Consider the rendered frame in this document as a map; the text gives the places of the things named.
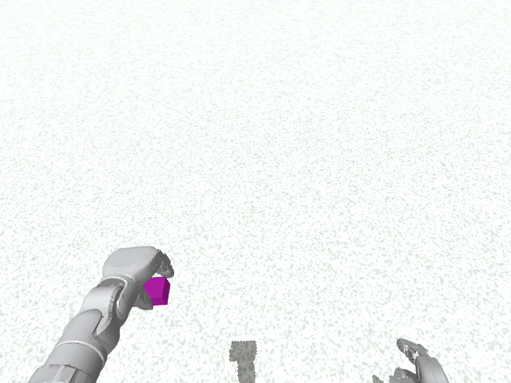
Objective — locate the right robot hand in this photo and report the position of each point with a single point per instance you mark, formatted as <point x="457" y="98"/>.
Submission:
<point x="428" y="369"/>

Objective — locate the left robot arm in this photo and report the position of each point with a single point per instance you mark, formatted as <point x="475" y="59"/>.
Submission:
<point x="81" y="353"/>

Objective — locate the left robot hand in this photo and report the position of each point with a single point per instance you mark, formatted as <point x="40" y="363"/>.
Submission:
<point x="139" y="264"/>

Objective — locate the small box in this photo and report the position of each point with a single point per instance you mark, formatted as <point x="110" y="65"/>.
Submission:
<point x="158" y="289"/>

